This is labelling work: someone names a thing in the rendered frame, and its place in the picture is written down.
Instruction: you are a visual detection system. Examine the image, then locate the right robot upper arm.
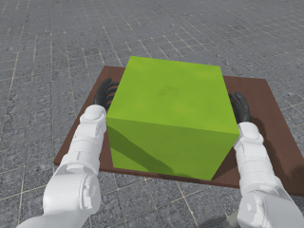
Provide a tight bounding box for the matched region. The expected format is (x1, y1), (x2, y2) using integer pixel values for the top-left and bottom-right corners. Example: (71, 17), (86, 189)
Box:
(237, 191), (304, 228)

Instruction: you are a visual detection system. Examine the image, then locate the carton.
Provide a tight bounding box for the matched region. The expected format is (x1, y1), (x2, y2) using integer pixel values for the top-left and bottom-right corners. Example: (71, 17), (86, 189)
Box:
(105, 56), (240, 181)

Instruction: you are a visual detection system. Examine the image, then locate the robot left forearm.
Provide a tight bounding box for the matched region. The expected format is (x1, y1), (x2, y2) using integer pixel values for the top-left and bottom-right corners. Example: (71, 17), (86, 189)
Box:
(43, 104), (106, 211)

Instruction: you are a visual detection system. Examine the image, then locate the robot left hand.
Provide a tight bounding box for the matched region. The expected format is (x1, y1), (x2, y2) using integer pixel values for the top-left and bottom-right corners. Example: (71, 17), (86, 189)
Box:
(92, 78), (120, 111)

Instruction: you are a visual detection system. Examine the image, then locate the robot right forearm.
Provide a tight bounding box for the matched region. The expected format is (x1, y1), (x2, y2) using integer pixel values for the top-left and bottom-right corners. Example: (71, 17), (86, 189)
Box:
(233, 122), (304, 220)

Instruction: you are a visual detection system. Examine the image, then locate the robot right hand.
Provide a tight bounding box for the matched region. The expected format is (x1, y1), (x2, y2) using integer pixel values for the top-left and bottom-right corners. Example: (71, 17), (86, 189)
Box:
(228, 91), (252, 124)

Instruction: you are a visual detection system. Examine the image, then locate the left robot upper arm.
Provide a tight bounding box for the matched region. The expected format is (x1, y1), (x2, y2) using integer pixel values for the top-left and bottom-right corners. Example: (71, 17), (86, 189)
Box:
(16, 172), (102, 228)

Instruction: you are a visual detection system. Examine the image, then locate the table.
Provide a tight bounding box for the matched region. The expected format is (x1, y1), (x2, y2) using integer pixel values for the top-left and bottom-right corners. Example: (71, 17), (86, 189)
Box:
(53, 66), (304, 228)

